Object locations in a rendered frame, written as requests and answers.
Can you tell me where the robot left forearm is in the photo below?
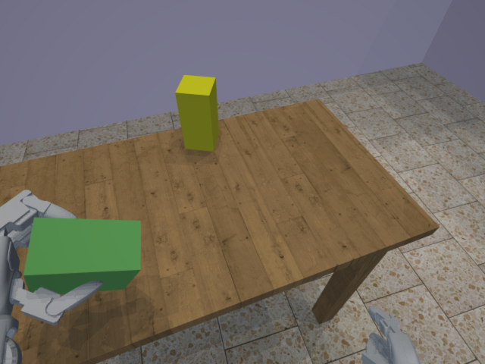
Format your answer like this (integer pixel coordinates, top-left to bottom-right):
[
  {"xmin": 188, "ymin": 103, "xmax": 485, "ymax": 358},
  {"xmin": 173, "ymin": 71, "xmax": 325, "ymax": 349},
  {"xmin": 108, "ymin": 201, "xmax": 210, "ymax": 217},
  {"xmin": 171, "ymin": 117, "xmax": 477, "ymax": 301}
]
[{"xmin": 0, "ymin": 315, "xmax": 22, "ymax": 364}]

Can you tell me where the right robot hand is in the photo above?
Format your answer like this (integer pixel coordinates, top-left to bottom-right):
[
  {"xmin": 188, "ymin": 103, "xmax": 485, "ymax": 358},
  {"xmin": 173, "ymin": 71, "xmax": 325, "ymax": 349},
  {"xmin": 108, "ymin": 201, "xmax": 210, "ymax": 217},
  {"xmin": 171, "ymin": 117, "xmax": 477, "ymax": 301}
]
[{"xmin": 361, "ymin": 306, "xmax": 421, "ymax": 364}]

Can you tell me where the table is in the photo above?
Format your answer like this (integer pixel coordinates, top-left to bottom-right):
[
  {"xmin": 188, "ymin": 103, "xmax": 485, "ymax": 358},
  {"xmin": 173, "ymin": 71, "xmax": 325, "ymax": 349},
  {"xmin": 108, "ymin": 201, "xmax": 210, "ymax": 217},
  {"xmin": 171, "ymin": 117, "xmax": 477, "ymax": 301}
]
[{"xmin": 0, "ymin": 99, "xmax": 440, "ymax": 364}]

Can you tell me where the left robot hand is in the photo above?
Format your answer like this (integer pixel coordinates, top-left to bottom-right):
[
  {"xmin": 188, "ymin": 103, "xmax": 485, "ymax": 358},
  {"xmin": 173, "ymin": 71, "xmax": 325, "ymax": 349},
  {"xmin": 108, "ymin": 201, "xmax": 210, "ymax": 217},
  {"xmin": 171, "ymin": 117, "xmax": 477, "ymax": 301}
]
[{"xmin": 0, "ymin": 190, "xmax": 103, "ymax": 325}]

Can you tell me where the sponge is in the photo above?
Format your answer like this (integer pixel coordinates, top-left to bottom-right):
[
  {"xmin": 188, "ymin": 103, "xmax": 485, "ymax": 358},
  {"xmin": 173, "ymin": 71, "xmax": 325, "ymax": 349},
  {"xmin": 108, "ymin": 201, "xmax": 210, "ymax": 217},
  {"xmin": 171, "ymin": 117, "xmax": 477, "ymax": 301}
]
[{"xmin": 23, "ymin": 218, "xmax": 141, "ymax": 294}]

